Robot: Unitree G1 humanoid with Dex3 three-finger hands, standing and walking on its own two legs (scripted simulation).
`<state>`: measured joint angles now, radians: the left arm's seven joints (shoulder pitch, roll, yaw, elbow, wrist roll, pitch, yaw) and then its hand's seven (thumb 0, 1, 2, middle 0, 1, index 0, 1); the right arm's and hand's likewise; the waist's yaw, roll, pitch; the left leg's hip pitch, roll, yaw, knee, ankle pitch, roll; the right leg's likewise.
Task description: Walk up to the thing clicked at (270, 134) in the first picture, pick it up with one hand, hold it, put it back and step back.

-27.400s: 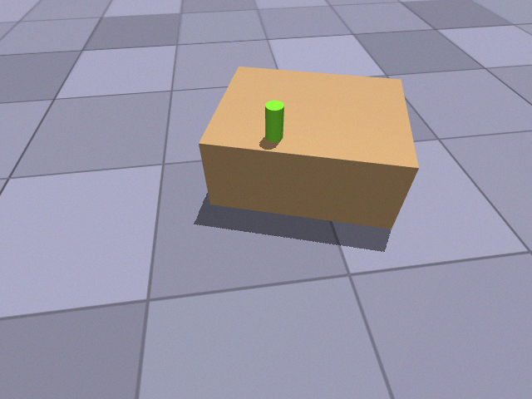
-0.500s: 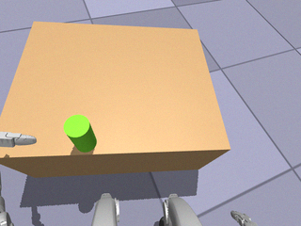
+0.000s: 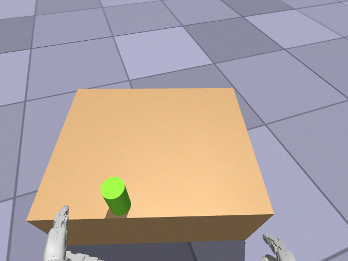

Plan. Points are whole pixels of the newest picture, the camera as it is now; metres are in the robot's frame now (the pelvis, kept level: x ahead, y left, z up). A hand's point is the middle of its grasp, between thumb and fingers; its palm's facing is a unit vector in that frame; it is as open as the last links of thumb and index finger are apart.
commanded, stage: home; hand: left
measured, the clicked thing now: (117, 197) +0.40 +0.19 -0.26
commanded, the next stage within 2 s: none
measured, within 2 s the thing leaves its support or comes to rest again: neither
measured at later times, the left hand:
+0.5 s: hand out of the picture +0.16 +0.16 -0.06, palm faces +0.13 -0.95 -0.27, open 17.4 cm
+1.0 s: hand out of the picture +0.16 +0.17 -0.06, palm faces +0.12 -0.95 -0.28, open 17.4 cm
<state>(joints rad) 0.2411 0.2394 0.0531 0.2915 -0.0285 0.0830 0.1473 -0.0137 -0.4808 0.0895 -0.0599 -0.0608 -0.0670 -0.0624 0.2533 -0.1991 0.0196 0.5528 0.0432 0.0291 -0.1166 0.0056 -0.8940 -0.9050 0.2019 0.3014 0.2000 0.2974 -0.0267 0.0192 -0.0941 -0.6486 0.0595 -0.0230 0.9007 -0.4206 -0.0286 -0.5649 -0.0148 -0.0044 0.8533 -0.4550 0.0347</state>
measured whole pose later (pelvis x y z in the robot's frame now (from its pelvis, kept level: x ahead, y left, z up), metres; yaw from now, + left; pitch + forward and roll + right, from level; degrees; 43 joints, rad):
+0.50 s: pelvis +0.00 -0.02 +0.00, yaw +2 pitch +7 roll -1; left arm 0.44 0.20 -0.02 0.05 -0.02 0.19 0.13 -0.01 -0.52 0.07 -0.05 -0.06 -0.06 -0.06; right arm 0.25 -0.21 0.01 0.52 0.02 -0.07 -0.15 0.01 -0.89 -0.91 0.20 0.30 0.20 0.30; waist -0.01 0.03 -0.09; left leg -0.62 0.06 -0.06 0.91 -0.42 -0.06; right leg -0.54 -0.01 -0.04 0.90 -0.48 0.01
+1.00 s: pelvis -0.01 -0.02 -0.01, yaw +1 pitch +8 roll -1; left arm 0.47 0.20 -0.01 0.00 -0.01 0.24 0.13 -0.01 -0.53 0.06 -0.05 -0.06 -0.06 -0.06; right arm 0.26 -0.20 0.01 0.51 0.01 -0.11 -0.16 0.01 -0.89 -0.91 0.20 0.30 0.20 0.30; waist -0.02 0.03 -0.10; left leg -0.65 0.06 -0.05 0.95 -0.44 -0.05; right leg -0.56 -0.01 -0.03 0.93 -0.50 0.02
